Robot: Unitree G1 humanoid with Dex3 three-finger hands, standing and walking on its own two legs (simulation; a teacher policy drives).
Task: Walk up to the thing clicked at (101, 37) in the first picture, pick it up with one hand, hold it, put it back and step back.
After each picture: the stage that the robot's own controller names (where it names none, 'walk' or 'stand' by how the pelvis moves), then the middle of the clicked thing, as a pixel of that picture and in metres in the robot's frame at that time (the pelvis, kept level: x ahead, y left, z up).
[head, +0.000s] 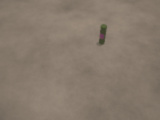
stand; (102, 34) +1.45 -0.25 -0.65
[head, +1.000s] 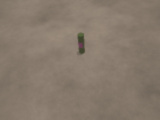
walk; (81, 43) +1.33 +0.09 -0.63
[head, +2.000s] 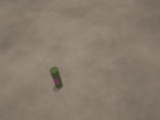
walk; (56, 78) +0.82 +0.29 -0.65
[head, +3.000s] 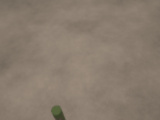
walk; (59, 116) +0.48 +0.24 -0.65
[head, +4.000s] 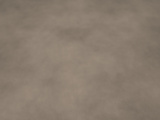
stand; out of the picture +0.38 +0.21 -0.65
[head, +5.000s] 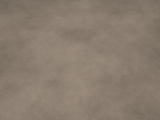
stand; out of the picture +0.37 +0.20 -0.66
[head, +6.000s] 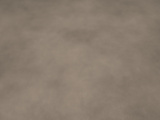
stand; out of the picture +0.36 +0.20 -0.66
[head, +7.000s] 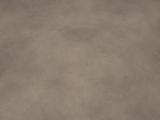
stand; out of the picture +0.35 +0.20 -0.66
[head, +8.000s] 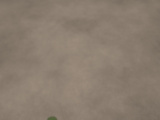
go down; out of the picture +0.37 +0.20 -0.65
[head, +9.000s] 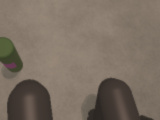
go down; (10, 57) +0.43 +0.27 -0.24
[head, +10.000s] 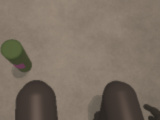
approach; (19, 58) +0.42 +0.27 -0.26
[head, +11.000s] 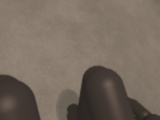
close in; out of the picture +0.40 +0.31 -0.15
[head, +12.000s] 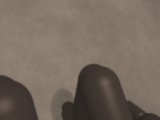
close; out of the picture +0.40 +0.32 -0.15
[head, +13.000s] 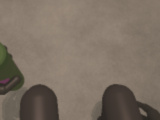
lift; (4, 71) +0.34 +0.25 -0.02
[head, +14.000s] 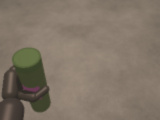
hold; (35, 84) +0.33 +0.16 +0.07
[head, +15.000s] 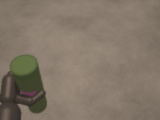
hold; (32, 88) +0.33 +0.17 +0.02
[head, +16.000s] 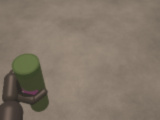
hold; (34, 87) +0.33 +0.17 +0.03
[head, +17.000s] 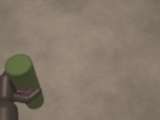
crouch; (28, 86) +0.34 +0.18 -0.03
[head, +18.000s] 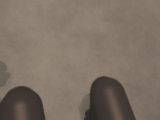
lower; out of the picture +0.47 +0.28 -0.05
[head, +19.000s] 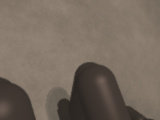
lower; out of the picture +0.42 +0.33 -0.15
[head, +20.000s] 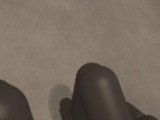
lower; out of the picture +0.41 +0.33 -0.16
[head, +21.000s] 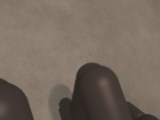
lower; out of the picture +0.40 +0.33 -0.16
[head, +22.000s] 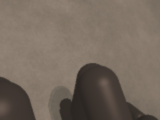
lower; out of the picture +0.40 +0.33 -0.16
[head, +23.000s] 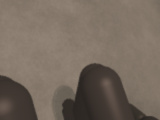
open; out of the picture +0.39 +0.32 -0.16
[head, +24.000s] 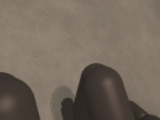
rise; out of the picture +0.38 +0.32 -0.16
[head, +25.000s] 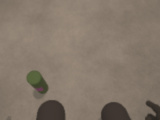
walk; (39, 83) +0.41 +0.24 -0.41
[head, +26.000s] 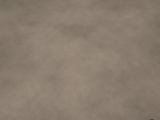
stand; out of the picture +0.37 +0.21 -0.60
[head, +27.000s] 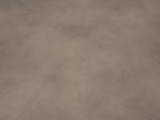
stand; out of the picture +0.37 +0.21 -0.60
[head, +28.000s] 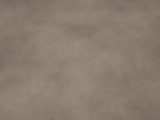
stand; out of the picture +0.38 +0.20 -0.63
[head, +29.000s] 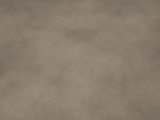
stand; out of the picture +0.38 +0.20 -0.66
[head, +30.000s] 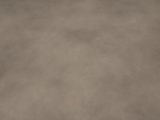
stand; out of the picture +0.36 +0.20 -0.66
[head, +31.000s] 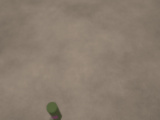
walk; (54, 112) +0.40 +0.21 -0.63
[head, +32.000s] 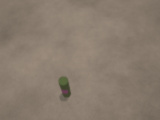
walk; (65, 87) +0.58 +0.16 -0.64
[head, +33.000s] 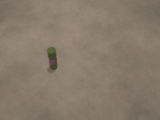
walk; (52, 59) +0.87 +0.22 -0.64
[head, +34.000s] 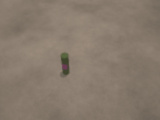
stand; (65, 64) +0.98 +0.17 -0.64
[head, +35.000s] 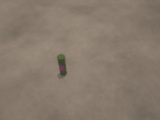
stand; (62, 65) +1.00 +0.20 -0.66
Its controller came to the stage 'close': yes
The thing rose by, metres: 0.67
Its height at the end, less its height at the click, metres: +0.00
